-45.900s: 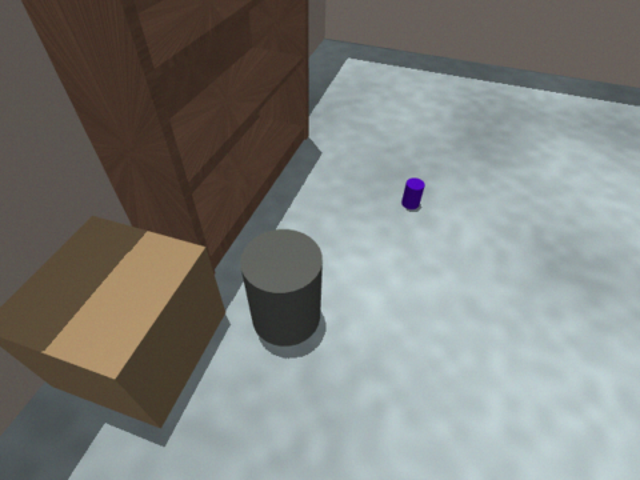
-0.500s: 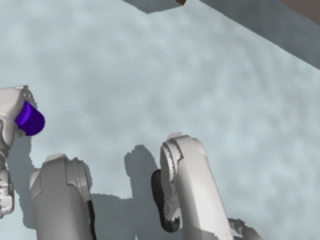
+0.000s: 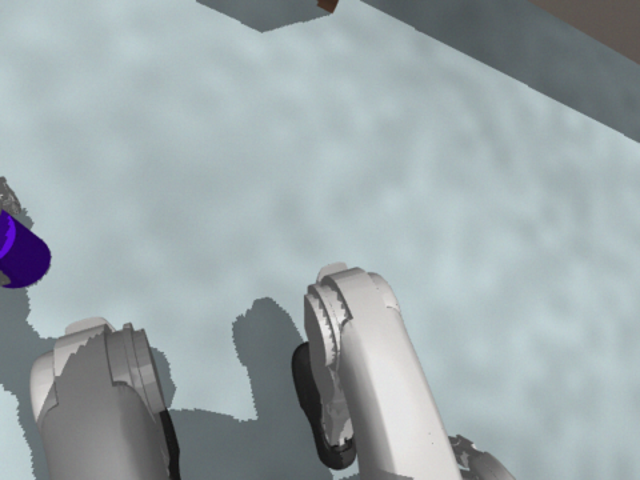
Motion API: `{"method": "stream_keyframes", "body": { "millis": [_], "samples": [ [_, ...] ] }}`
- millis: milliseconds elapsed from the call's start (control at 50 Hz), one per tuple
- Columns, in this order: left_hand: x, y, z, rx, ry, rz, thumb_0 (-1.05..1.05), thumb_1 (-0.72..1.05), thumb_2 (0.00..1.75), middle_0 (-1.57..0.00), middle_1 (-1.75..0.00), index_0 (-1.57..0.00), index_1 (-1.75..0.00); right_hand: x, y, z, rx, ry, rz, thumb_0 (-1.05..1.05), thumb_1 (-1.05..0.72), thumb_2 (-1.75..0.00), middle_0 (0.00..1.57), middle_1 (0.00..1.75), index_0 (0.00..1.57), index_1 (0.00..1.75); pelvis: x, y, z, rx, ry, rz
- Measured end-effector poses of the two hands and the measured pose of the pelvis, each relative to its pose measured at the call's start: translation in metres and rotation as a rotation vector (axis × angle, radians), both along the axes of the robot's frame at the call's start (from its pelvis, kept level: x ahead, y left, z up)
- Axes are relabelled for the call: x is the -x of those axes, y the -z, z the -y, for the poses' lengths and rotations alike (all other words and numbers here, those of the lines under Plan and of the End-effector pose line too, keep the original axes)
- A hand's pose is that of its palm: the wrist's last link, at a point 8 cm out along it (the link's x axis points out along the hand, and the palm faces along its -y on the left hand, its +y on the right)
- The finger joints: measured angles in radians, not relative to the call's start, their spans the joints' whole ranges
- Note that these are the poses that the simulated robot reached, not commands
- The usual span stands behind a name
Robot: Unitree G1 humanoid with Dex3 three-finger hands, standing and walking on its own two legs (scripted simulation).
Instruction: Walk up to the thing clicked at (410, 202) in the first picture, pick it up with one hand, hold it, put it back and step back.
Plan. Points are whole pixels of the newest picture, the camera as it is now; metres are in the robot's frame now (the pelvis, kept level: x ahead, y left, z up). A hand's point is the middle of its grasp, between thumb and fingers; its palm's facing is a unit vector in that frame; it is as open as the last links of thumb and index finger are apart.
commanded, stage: open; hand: left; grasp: from above
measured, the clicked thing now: out of the picture +0.44 +0.30 -0.24
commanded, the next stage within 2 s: withdraw in 0.82 s
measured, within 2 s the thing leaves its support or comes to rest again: rests again in 1.28 s
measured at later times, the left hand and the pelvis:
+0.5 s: hand out of the picture +0.44 +0.30 -0.20, palm faces -0.46 -0.10 -0.88, open 13.7 cm; pelvis +0.00 +0.01 +0.00, yaw -1 degrees
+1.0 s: hand out of the picture +0.44 +0.30 -0.20, palm faces -0.47 -0.11 -0.88, open 13.9 cm; pelvis +0.00 +0.00 +0.00, yaw -1 degrees
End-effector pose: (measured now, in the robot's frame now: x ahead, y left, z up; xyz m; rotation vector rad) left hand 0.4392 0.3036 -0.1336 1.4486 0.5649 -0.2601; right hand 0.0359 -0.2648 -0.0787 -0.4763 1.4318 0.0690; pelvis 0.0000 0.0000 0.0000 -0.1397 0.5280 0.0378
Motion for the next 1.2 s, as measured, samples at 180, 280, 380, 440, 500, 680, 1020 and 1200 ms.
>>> {"method": "stream_keyframes", "body": {
  "millis": [180, 280, 380, 440, 500, 680, 1020, 1200],
  "samples": [
    [0.003, 0.005, 0.001, 0.001, 0.028, 0.038, 0.00, -0.33, 0.88, -0.41, -0.95, -0.43, -0.93, 0.013, -0.007, 0.002, 0.022, 0.000, -0.025, 0.00, -0.88, -0.89, 0.20, 0.30, 0.20, 0.30, 0.003, 0.001, -0.002, 0.012, 0.003, 0.008],
    [0.000, 0.007, 0.000, -0.013, 0.025, 0.055, 0.00, -0.43, 0.95, -0.32, -1.01, -0.34, -0.99, 0.013, -0.010, 0.001, 0.024, -0.003, -0.022, 0.00, -0.88, -0.89, 0.20, 0.30, 0.20, 0.30, 0.003, 0.001, -0.004, 0.018, 0.003, 0.006],
    [-0.004, 0.008, 0.000, -0.026, 0.009, 0.057, -0.01, -0.52, 1.01, -0.23, -1.06, -0.24, -1.05, 0.011, -0.011, -0.002, 0.014, -0.005, -0.017, 0.00, -0.89, -0.89, 0.20, 0.30, 0.20, 0.30, 0.002, 0.001, -0.005, 0.023, 0.005, -0.002],
    [-0.005, 0.010, -0.001, -0.031, -0.002, 0.048, -0.01, -0.56, 1.04, -0.19, -1.09, -0.20, -1.09, 0.009, -0.010, -0.004, 0.004, -0.005, -0.019, 0.00, -0.89, -0.89, 0.20, 0.30, 0.20, 0.30, 0.001, 0.000, -0.006, 0.025, 0.004, -0.008],
    [-0.006, 0.011, -0.001, -0.032, -0.011, 0.035, -0.01, -0.59, 1.07, -0.16, -1.12, -0.17, -1.11, 0.007, -0.009, -0.007, -0.011, -0.009, -0.024, 0.00, -0.89, -0.89, 0.20, 0.30, 0.20, 0.30, 0.000, -0.001, -0.006, 0.025, 0.004, -0.012],
    [-0.008, 0.012, -0.002, -0.022, -0.013, 0.022, 0.00, -0.61, 1.10, -0.12, -1.14, -0.12, -1.14, 0.002, -0.006, -0.009, -0.038, -0.007, -0.034, 0.00, -0.89, -0.89, 0.20, 0.30, 0.20, 0.30, -0.003, -0.004, -0.005, 0.024, 0.002, -0.023],
    [-0.007, 0.012, -0.001, -0.010, -0.003, 0.037, -0.01, -0.61, 1.08, -0.11, -1.13, -0.11, -1.13, -0.004, -0.009, 0.001, -0.008, -0.015, -0.031, 0.00, -0.90, -0.89, 0.20, 0.30, 0.20, 0.30, -0.002, -0.004, -0.003, 0.020, 0.004, -0.018],
    [-0.015, -0.027, -0.008, -0.040, -0.034, 0.179, 0.00, -0.60, 0.99, -0.09, -1.06, -0.10, -1.05, -0.011, -0.011, 0.002, -0.008, 0.052, -0.009, 0.00, -0.91, -0.90, 0.20, 0.30, 0.20, 0.30, -0.004, -0.013, -0.003, 0.006, -0.008, -0.052]
  ]
}}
